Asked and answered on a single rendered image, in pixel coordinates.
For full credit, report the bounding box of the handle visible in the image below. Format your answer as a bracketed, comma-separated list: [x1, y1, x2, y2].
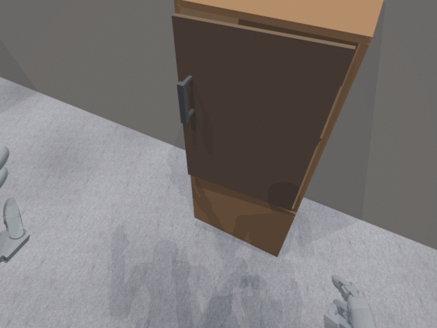
[177, 75, 195, 124]

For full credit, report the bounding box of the robot left hand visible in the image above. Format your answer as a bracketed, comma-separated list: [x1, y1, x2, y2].
[0, 146, 30, 263]

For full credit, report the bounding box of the robot right hand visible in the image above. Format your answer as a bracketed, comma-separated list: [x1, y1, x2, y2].
[324, 275, 377, 328]

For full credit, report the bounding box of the cupboard door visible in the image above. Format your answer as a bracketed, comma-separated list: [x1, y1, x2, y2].
[171, 13, 356, 211]

